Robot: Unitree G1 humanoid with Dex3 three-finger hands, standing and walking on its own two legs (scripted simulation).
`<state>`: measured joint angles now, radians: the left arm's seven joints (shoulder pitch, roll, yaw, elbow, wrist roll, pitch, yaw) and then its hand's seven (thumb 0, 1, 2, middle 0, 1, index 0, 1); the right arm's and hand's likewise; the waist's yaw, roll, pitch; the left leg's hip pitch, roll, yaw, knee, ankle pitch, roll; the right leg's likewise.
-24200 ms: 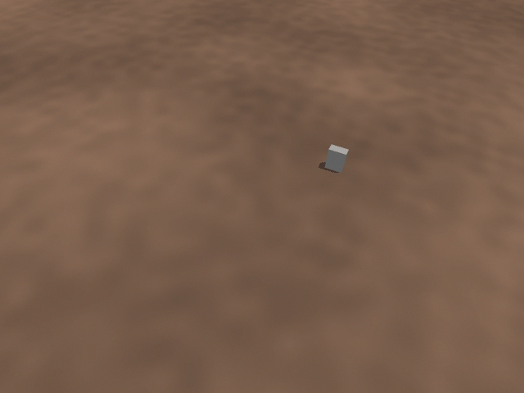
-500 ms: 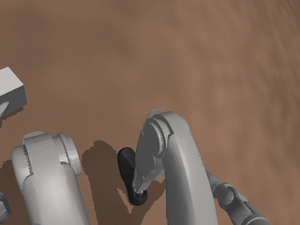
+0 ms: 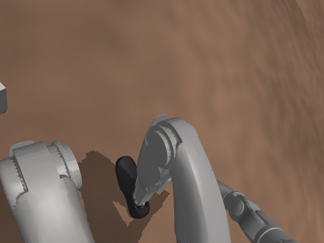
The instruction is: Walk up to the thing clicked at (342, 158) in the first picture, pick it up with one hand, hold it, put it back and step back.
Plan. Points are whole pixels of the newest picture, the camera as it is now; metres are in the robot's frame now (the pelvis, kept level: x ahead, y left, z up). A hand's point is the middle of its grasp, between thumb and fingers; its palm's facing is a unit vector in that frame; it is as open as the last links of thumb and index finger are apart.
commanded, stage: lower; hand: left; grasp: from the side
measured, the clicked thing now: out of the picture +0.43 +0.25 -0.21
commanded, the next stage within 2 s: loosen in 0.14 s
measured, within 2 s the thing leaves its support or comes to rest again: rests again in 0.16 s
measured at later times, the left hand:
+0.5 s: hand out of the picture +0.42 +0.28 -0.19, palm faces +0.41 -0.91 +0.01, open 9.1 cm
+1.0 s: hand out of the picture +0.42 +0.29 -0.17, palm faces +0.41 -0.91 +0.02, open 16.6 cm
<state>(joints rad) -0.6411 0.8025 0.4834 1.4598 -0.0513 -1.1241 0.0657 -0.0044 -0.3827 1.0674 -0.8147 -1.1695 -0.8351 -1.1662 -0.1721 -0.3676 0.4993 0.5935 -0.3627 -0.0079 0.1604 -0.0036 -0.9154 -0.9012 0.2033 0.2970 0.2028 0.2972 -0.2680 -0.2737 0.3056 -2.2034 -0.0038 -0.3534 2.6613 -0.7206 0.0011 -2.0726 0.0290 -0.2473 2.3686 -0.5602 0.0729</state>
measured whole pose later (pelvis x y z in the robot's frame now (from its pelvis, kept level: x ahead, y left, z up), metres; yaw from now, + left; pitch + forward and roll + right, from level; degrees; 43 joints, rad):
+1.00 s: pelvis +0.00 +0.00 +0.00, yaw -1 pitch +11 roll -19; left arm -0.63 0.85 0.53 1.41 -0.05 -1.15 0.05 -0.01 -0.49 0.14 -0.18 -0.14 -0.19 -0.13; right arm -0.17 -0.37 0.53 0.56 -0.37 0.00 0.16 0.00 -0.91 -0.90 0.21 0.30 0.20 0.30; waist -0.26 -0.30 0.32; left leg -2.19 0.01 -0.38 2.67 -0.72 0.01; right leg -2.05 0.05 -0.27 2.35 -0.55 0.07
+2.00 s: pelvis +0.04 -0.02 +0.25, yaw +13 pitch +30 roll -3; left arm -0.01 0.40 0.21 0.39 0.03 0.01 0.08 -0.01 -0.53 0.06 -0.06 -0.06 -0.06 -0.05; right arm 0.10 -0.24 0.01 0.51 0.05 0.08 -0.06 0.01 -0.90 -0.90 0.20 0.30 0.20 0.30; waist -0.05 0.00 -0.17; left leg -1.62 0.03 -0.06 1.76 -0.66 -0.01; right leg -1.61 -0.02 -0.05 1.70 -0.61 0.00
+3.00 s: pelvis +0.11 +0.00 +0.43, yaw +15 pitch +7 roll -2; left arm 0.46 0.21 -0.01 0.01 -0.01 0.27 0.15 -0.01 -0.58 0.03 -0.05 -0.05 -0.05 -0.04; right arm 0.28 -0.21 0.04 0.50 0.01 -0.11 -0.17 0.01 -0.90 -0.90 0.20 0.30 0.20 0.30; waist -0.03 0.03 -0.11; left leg -0.61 0.03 -0.03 0.96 -0.49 -0.01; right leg -0.59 -0.02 -0.06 0.91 -0.44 0.01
